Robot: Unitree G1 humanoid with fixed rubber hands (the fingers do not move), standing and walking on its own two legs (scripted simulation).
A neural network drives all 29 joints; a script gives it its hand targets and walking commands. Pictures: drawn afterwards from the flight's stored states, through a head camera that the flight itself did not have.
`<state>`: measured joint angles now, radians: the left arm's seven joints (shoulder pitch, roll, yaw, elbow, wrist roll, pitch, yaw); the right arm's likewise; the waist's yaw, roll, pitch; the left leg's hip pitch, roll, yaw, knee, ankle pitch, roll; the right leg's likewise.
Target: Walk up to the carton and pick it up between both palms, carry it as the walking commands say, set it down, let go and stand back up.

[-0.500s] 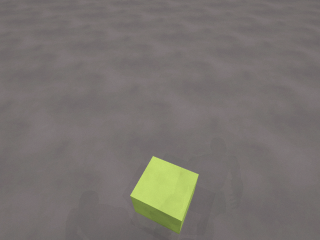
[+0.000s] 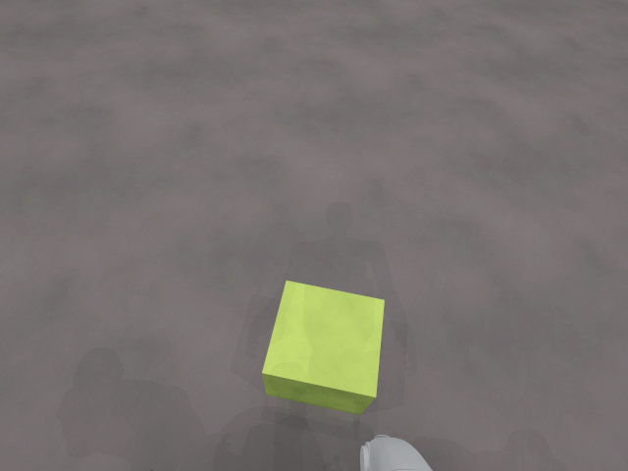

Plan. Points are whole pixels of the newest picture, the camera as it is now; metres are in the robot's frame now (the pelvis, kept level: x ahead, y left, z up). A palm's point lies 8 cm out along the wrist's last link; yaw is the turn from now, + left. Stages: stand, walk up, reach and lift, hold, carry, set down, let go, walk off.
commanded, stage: walk up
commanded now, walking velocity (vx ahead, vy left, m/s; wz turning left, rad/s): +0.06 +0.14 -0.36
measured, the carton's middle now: (323, 348) +0.47 -0.05 -0.64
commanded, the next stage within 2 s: none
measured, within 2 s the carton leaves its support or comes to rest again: neither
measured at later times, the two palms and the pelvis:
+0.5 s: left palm (177, 405) +0.23 +0.21 -0.15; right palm out of the picture +0.04 -0.25 -0.14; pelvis +0.10 -0.02 -0.02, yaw -5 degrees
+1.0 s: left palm (171, 396) +0.24 +0.22 -0.15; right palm (498, 440) +0.18 -0.26 -0.14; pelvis +0.15 -0.01 -0.01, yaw -9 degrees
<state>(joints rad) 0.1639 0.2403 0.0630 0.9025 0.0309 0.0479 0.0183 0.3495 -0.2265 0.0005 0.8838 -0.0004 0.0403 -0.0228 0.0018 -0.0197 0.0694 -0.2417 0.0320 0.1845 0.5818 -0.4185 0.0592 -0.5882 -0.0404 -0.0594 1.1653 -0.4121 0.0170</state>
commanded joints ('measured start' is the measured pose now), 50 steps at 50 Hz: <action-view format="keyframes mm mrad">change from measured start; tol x32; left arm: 1 -58 40 -5 -52 -21 17 -33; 50 48 46 -6 -58 -33 -14 2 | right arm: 1 211 -77 -20 61 -21 -44 -52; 50 -172 -162 -82 3 -42 -2 -33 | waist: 1 -50 225 -122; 18 23 200 -110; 21 147 -218 -302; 28 -37 -59 99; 50 -20 299 -126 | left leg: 1 493 234 -176 -191 1292 -175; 19 192 256 -23 219 1462 -113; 20 31 155 10 505 1137 -149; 21 -287 -32 -35 776 44 -179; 23 -281 72 -202 639 -260 -118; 36 -64 11 -131 55 -36 -94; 41 465 449 -349 -76 1651 140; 50 240 270 -149 -39 1106 56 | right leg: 1 -136 40 -48 -24 48 -9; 17 149 87 -48 -477 67 -65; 19 434 41 -14 -609 326 -115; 21 846 -344 460 -659 1468 -377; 27 195 -186 261 -833 772 -197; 33 496 -221 301 -671 1445 -190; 38 424 -135 206 -496 1197 -98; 41 14 77 76 -76 -245 9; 50 79 31 46 -352 -70 12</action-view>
